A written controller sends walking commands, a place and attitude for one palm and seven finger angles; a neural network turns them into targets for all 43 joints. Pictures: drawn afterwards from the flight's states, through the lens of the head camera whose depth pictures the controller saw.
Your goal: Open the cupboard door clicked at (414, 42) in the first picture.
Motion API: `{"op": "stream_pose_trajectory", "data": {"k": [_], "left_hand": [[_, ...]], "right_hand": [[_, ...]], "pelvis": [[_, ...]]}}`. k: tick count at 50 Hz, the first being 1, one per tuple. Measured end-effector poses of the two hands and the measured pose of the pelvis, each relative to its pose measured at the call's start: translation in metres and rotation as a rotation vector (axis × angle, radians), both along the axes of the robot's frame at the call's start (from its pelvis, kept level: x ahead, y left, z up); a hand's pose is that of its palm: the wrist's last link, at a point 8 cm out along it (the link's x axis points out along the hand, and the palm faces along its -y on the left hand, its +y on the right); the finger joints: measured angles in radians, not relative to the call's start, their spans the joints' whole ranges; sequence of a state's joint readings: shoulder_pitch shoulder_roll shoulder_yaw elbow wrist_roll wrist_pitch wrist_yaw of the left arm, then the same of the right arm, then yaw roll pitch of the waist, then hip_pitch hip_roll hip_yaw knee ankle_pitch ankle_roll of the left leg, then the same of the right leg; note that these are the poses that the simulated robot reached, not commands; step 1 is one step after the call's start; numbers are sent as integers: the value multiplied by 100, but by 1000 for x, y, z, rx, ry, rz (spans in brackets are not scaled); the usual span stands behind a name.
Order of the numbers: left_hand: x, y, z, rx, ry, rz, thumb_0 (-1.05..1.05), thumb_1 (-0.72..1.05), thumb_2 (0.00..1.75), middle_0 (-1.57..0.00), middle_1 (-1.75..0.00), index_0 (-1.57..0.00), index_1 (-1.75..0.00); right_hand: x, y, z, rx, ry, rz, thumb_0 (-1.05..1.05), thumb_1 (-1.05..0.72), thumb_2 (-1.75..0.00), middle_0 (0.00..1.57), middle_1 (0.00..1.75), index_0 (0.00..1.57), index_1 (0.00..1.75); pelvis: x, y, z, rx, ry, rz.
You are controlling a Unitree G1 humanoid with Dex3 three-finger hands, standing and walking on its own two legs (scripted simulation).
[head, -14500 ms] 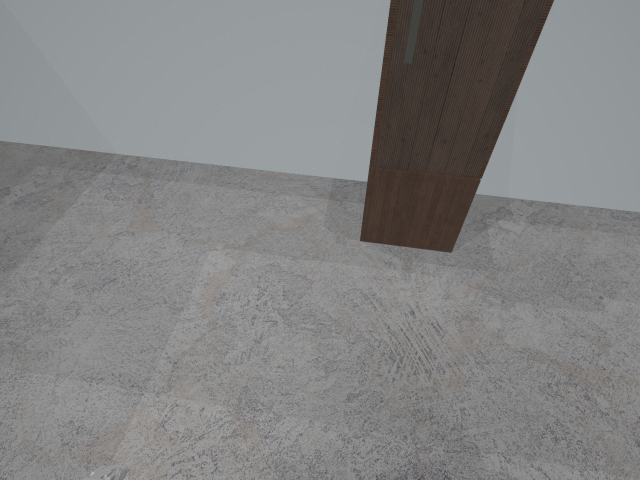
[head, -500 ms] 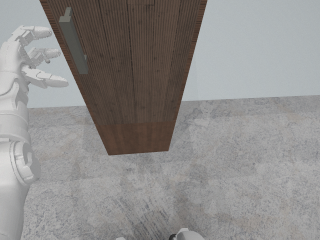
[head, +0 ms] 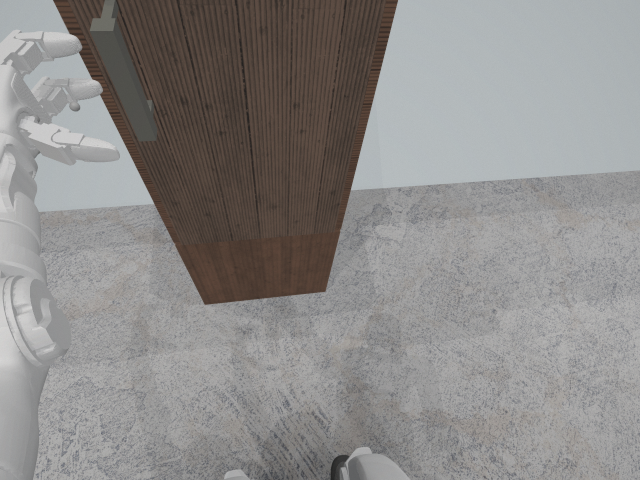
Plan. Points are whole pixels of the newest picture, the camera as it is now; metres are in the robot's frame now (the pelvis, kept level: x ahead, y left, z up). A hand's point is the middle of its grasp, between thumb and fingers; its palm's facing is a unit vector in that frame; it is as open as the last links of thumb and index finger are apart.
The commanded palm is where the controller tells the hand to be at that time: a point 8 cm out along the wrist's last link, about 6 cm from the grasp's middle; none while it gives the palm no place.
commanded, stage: slide the fingers in behind the handle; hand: left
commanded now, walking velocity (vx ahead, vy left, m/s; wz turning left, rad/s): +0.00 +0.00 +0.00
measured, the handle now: (130, 75) +0.57 +0.17 +0.14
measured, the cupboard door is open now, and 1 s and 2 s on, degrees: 0 0 0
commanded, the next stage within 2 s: close the thumb around the handle in 1.36 s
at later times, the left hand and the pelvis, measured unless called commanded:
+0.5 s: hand (100, 108) +0.52 +0.20 +0.14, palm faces +0.01 -1.00 +0.01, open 14.0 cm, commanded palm +0.50 +0.24 +0.14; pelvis +0.01 +0.00 +0.00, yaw +1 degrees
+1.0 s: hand (142, 106) +0.52 +0.16 +0.13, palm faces +0.02 -1.00 +0.01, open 14.0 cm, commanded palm +0.50 +0.21 +0.14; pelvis +0.00 -0.01 +0.00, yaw +1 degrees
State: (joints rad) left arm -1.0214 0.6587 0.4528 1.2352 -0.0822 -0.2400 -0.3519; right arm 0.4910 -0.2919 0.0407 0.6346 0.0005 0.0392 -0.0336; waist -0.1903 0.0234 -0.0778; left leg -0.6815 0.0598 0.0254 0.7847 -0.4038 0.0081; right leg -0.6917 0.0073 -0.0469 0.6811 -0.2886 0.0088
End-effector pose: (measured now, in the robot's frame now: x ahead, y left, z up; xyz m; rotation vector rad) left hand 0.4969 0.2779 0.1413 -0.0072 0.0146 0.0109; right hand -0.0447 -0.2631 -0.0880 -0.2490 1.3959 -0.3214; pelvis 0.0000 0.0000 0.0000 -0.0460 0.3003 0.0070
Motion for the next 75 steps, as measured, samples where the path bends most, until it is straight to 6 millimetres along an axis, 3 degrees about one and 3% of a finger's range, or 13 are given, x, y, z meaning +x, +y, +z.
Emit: {"op": "stream_pose_trajectory", "data": {"k": [15, 23, 36, 55, 75], "left_hand": [[3, -15, -4, -11, 4, 7, -1, -49, 30, -30, -120, -30, -120], [1, -21, -5, -8, -6, 9, -1, -50, 30, -29, -120, -30, -120], [8, -52, -5, -14, -1, 8, -1, -50, 30, -29, -120, -30, -120], [8, -73, -4, 8, 2, 14, -1, -50, 30, -30, -120, -30, -120], [7, -78, -2, 16, -7, 12, -1, -49, 30, -29, -120, -31, -121]], "right_hand": [[45, 11, -8, 37, -107, 40, 1, -91, -89, 21, 30, 21, 30], [56, 9, -10, 40, -118, 58, 0, -91, -89, 21, 30, 21, 30], [44, 4, -12, 47, -102, 48, 1, -91, -89, 21, 30, 21, 30], [24, -4, -13, 49, -89, 31, 1, -91, -89, 21, 30, 21, 30], [27, -3, -14, 59, -88, 36, 1, -91, -89, 21, 30, 21, 30]], "pelvis": [[8, 4, 0, 0, -10, 0], [10, 3, 0, 1, -13, 7], [7, -1, -1, 7, -14, 8], [0, -8, -1, 15, -17, 6], [2, -9, 0, 17, -15, 5]]}}
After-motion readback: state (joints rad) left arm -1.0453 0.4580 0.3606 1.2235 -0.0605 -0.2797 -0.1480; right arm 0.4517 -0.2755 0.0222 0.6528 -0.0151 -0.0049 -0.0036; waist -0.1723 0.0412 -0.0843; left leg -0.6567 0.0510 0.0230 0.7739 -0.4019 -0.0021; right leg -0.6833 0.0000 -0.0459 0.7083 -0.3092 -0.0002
